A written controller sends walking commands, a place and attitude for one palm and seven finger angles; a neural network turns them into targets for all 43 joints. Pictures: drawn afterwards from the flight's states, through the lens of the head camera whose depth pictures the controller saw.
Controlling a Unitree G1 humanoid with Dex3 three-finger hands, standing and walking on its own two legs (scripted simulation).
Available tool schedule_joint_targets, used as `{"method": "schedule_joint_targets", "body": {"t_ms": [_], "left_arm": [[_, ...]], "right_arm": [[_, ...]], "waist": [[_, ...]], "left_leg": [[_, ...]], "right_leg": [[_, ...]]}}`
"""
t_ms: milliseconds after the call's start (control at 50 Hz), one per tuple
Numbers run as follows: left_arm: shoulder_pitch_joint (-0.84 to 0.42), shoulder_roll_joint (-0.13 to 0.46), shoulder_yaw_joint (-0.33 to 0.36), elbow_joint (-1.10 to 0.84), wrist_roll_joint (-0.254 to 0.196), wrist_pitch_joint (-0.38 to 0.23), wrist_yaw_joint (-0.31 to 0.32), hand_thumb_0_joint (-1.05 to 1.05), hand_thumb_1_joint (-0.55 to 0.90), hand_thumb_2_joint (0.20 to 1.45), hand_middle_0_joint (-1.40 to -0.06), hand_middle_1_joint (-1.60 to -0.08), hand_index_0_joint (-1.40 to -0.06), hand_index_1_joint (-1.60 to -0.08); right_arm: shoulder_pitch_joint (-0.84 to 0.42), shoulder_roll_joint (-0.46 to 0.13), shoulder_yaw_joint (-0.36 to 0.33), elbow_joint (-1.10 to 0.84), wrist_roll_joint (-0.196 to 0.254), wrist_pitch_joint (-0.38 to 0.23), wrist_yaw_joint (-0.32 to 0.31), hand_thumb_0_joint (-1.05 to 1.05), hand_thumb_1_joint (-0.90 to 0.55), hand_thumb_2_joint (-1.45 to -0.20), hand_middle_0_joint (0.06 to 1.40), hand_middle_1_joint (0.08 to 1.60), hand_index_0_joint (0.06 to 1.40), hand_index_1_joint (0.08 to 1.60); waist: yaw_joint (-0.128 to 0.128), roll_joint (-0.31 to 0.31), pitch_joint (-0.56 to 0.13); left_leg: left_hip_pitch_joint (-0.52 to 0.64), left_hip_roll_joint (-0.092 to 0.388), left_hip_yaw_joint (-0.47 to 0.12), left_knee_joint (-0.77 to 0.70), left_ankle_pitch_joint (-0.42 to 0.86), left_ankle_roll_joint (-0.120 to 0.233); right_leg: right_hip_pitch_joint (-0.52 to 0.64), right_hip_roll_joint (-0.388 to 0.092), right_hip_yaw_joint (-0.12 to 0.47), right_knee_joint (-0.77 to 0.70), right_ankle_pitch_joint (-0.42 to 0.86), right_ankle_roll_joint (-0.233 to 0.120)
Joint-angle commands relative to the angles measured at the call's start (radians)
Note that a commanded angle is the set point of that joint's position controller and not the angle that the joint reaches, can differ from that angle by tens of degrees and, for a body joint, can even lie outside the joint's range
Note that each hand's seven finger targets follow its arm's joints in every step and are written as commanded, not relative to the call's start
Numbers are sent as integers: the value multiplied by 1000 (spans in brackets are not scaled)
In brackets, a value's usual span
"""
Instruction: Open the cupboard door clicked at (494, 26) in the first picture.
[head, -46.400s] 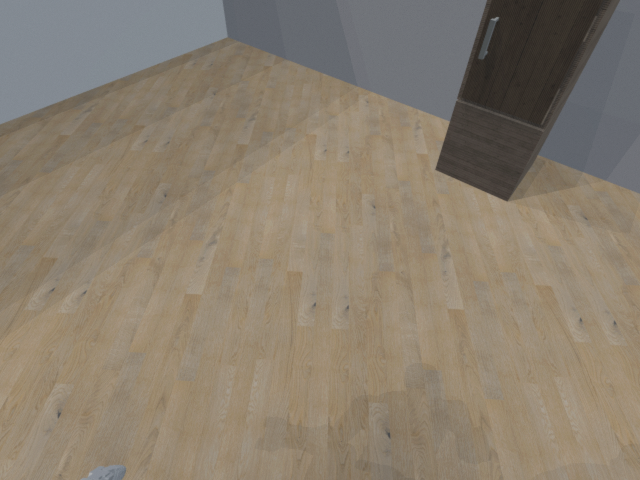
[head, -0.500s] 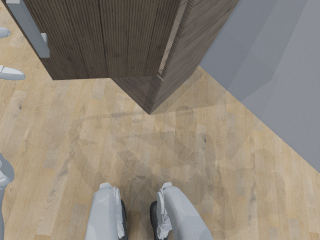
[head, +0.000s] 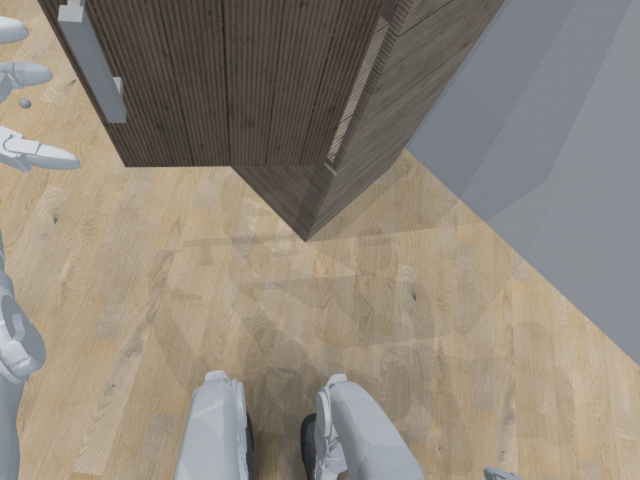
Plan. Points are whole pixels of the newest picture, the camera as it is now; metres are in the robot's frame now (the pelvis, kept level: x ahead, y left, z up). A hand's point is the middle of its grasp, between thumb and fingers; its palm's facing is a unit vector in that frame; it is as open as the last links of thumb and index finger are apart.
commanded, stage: move the hooked fingers beside the handle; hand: left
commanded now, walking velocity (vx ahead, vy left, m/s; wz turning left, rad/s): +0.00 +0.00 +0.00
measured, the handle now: (99, 58) +0.56 +0.23 +0.06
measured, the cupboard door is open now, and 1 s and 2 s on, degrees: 52 52 51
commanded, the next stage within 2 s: slide the fingers in behind the handle in 0.04 s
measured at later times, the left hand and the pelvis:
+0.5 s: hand (49, 103) +0.51 +0.27 +0.05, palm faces +0.08 -1.00 -0.01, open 14.0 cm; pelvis +0.00 +0.00 +0.00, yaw +0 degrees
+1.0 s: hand (79, 101) +0.52 +0.24 +0.05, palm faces +0.10 -1.00 -0.01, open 13.9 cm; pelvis +0.00 -0.01 +0.00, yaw +1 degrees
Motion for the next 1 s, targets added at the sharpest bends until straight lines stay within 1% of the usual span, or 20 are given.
{"method": "schedule_joint_targets", "body": {"t_ms": [0,40,140,180,240,280,340,400,440,500,560,580,600,680,740,780,820,860,940,980], "left_arm": [[-407,301,33,-247,-23,-64,1,0,-500,300,-300,-1200,-300,-1200],[-401,304,41,-265,-28,-68,-2,0,-500,300,-300,-1200,-300,-1200],[-404,294,26,-197,-32,-46,-10,0,-500,300,-300,-1200,-300,-1200],[-400,272,12,-222,-31,-53,-9,0,-500,300,-300,-1200,-300,-1200],[-391,226,-12,-226,-35,-55,1,0,-500,300,-300,-1200,-300,-1200],[-376,253,19,-212,-40,-55,8,0,-500,300,-300,-1200,-300,-1200],[-398,249,1,-212,-29,-48,20,0,-500,300,-300,-1200,-300,-1200],[-380,267,28,-231,-24,-65,39,0,-500,300,-300,-1200,-300,-1200],[-385,214,-11,-238,-22,-71,46,0,-500,300,-300,-1200,-300,-1200],[-382,225,7,-244,-22,-83,58,0,-500,300,-300,-1200,-300,-1200],[-373,204,-7,-236,-23,-75,65,0,-500,300,-300,-1200,-300,-1200],[-373,200,-3,-249,-24,-83,69,0,-500,300,-300,-1200,-300,-1200],[-381,167,-29,-246,-21,-81,72,0,-500,300,-300,-1200,-300,-1200],[-373,159,-25,-254,-26,-90,82,0,-500,300,-300,-1200,-300,-1200],[-384,141,-40,-217,-19,-87,95,0,-500,300,-300,-1200,-300,-1200],[-411,111,-58,-241,-20,-99,103,0,-500,300,-300,-1200,-300,-1200],[-397,127,-39,-233,-19,-102,112,0,-500,300,-300,-1200,-300,-1200],[-390,110,-58,-199,-13,-92,117,0,-500,300,-300,-1200,-300,-1200],[-409,118,-60,-223,1,-99,125,0,-500,300,-300,-1200,-300,-1200],[-414,59,-98,-224,-6,-99,121,0,-500,300,-300,-1200,-300,-1200]], "right_arm": [[210,-217,-82,-16,-6,-5,-16,0,-900,-900,200,300,200,300],[211,-214,-85,-11,-7,-6,-15,0,-900,-900,200,300,200,300],[210,-213,-76,-7,-1,-9,-18,0,-900,-900,200,300,200,300],[214,-210,-78,-7,-2,-13,-17,0,-900,-900,200,300,200,300],[219,-209,-85,1,-5,-14,-14,0,-900,-900,200,300,200,300],[223,-209,-83,0,-5,-18,-14,0,-900,-900,200,300,200,300],[217,-206,-80,0,-4,-17,-15,0,-900,-900,200,300,200,300],[218,-205,-83,-4,-7,-19,-11,0,-900,-900,200,300,200,300],[214,-198,-84,-5,-6,-19,-6,0,-900,-900,200,300,200,300],[217,-203,-90,2,-9,-20,-6,0,-900,-900,200,300,200,300],[215,-199,-89,0,-7,-19,-4,0,-900,-900,200,300,200,300],[220,-199,-89,2,-10,-20,-3,0,-900,-900,200,300,200,300],[215,-196,-91,2,-9,-18,-1,0,-900,-900,200,300,200,300],[219,-194,-94,5,-9,-19,1,0,-900,-900,200,300,200,300],[217,-192,-93,9,-10,-18,1,0,-900,-900,200,300,200,300],[218,-188,-95,11,-13,-22,3,0,-900,-900,200,300,200,300],[218,-189,-97,10,-14,-20,5,0,-900,-900,200,300,200,300],[216,-185,-94,10,-12,-16,5,0,-900,-900,200,300,200,300],[221,-185,-95,10,-16,-15,7,0,-900,-900,200,300,200,300],[224,-181,-98,14,-15,-15,10,0,-900,-900,200,300,200,300]], "waist": [[9,288,-591],[12,288,-616],[-9,215,-534],[2,263,-560],[-3,258,-556],[5,242,-547],[-7,228,-529],[12,242,-553],[4,246,-549],[11,258,-556],[5,227,-543],[11,250,-560],[1,243,-558],[1,220,-562],[-8,207,-515],[-13,228,-532],[-4,208,-552],[-18,179,-514],[-10,218,-550],[-26,211,-546]], "left_leg": [[734,13,-170,-157,466,-60],[751,13,-171,-157,482,-62],[633,7,-151,-155,375,-42],[682,9,-163,-163,398,-50],[713,13,-174,-173,392,-56],[678,9,-163,-169,389,-50],[639,7,-147,-163,377,-44],[658,8,-151,-167,383,-49],[668,6,-150,-172,381,-50],[694,8,-160,-178,391,-55],[663,3,-147,-178,381,-49],[692,5,-156,-179,401,-52],[698,6,-157,-181,397,-53],[684,2,-146,-173,411,-48],[654,2,-145,-177,369,-48],[684,2,-154,-180,377,-50],[673,-1,-148,-174,392,-49],[624,-3,-134,-168,370,-43],[656,-3,-137,-165,397,-47],[678,-1,-146,-167,406,-47]], "right_leg": [[-1,-4,67,-132,267,-7],[10,-2,68,-134,276,-7],[38,1,77,-153,238,-1],[16,1,72,-143,242,-9],[-11,-1,68,-150,236,-7],[17,-1,72,-148,239,-9],[34,-1,78,-156,243,-4],[38,0,78,-149,240,-8],[34,0,77,-153,238,-6],[20,-4,73,-148,240,-9],[57,-2,79,-160,246,-6],[39,-2,75,-150,249,-9],[29,-3,74,-154,249,-7],[59,-3,82,-158,267,-6],[44,-3,80,-163,243,-4],[27,-4,78,-158,245,-7],[54,-4,80,-159,257,-6],[66,-3,84,-165,255,-2],[64,-4,84,-157,269,-5],[42,-4,82,-157,273,-6]]}}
